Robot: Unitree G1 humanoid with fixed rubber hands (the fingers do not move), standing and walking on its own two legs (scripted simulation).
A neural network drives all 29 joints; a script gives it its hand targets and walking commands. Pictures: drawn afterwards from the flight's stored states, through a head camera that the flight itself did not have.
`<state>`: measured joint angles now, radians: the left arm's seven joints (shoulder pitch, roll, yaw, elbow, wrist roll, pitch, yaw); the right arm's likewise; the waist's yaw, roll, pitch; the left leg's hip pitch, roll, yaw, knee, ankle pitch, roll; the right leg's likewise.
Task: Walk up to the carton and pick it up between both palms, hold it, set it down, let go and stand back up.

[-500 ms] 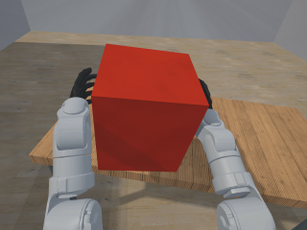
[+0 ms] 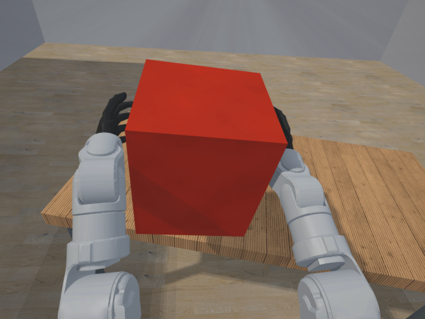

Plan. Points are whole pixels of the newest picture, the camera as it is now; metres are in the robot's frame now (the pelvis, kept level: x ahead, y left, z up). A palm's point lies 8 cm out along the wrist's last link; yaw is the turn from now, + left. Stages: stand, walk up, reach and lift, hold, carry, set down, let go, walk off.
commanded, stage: hold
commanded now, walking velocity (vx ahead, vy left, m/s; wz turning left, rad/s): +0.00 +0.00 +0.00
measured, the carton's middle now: (198, 153) +0.37 +0.01 +0.18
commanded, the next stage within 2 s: none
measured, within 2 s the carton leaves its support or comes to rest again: neither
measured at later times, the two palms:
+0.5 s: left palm (110, 138) +0.36 +0.16 +0.22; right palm (279, 149) +0.36 -0.14 +0.20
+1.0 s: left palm (105, 139) +0.36 +0.16 +0.22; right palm (274, 150) +0.36 -0.14 +0.19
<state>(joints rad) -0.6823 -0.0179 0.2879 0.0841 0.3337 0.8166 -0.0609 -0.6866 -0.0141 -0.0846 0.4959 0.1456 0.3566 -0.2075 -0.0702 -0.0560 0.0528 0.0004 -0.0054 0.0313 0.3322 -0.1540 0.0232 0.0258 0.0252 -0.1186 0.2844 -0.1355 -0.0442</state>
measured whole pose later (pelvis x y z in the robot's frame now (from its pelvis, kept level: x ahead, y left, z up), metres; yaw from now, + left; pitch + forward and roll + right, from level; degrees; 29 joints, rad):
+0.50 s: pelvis +0.00 +0.00 +0.00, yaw +0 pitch -10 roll -1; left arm -0.66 -0.03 0.27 0.05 0.33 0.83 -0.05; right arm -0.67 -0.03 -0.07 0.48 0.16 0.36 -0.20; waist -0.07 -0.05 0.06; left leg 0.01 -0.01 0.04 0.34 -0.16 0.03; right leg 0.03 0.03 -0.11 0.28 -0.14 -0.04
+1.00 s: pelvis +0.00 +0.00 +0.00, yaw +0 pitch -10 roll -1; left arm -0.68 -0.02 0.29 0.06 0.34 0.84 -0.06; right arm -0.68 -0.02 -0.07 0.49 0.17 0.36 -0.22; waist -0.07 -0.06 0.06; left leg 0.00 -0.01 0.03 0.34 -0.16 0.03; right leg 0.03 0.02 -0.12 0.28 -0.14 -0.04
